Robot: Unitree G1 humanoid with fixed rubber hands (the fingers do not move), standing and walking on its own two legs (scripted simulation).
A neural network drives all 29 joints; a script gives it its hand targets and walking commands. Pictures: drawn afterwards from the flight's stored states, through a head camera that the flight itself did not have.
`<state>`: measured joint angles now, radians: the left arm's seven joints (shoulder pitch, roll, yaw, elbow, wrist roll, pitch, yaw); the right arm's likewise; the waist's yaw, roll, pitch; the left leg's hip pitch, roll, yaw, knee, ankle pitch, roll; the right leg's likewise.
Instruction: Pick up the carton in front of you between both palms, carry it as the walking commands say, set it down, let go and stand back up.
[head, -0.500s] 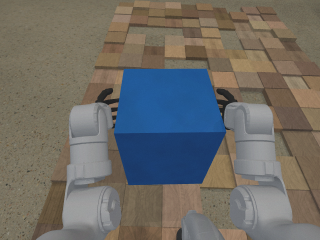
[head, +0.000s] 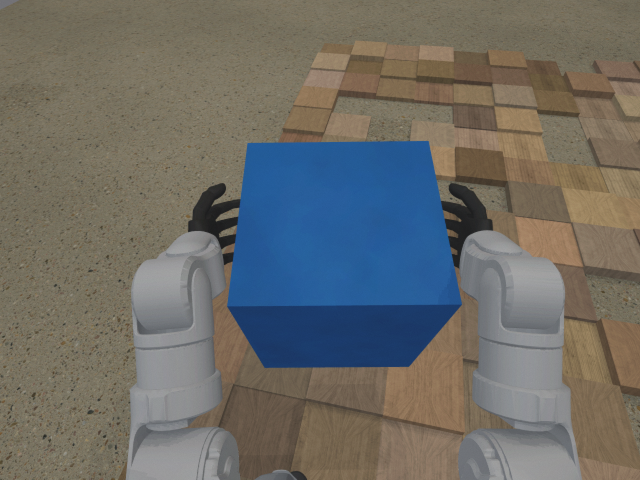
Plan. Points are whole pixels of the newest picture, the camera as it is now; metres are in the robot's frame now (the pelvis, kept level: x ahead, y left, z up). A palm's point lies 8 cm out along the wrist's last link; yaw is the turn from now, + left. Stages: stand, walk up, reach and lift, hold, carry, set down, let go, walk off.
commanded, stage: carry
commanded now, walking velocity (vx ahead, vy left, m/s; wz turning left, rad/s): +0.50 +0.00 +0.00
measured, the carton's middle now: (337, 267) +0.36 +0.02 +0.07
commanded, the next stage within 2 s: none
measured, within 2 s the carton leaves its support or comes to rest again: neither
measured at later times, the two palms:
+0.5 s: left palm (282, 131) +0.64 +0.12 +0.08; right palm (455, 141) +0.62 -0.17 +0.08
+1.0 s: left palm (281, 48) +0.91 +0.15 +0.11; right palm (422, 52) +0.89 -0.14 +0.11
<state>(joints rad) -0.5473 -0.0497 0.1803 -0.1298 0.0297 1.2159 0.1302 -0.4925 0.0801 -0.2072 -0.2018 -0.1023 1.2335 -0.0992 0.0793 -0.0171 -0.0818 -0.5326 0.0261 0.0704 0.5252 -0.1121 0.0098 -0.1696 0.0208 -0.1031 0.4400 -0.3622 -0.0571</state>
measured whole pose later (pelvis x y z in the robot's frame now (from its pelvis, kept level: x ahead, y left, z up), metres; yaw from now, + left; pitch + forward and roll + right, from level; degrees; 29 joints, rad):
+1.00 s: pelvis +0.64 +0.02 +0.02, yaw -3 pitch +4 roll +0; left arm -0.16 -0.12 0.13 -0.29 0.12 1.24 0.09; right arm -0.17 0.13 -0.09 -0.25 -0.12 1.23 -0.09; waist -0.02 -0.01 -0.20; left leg -0.33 0.05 0.21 0.48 -0.18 0.01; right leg -0.35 -0.06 -0.08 1.01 -0.48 0.00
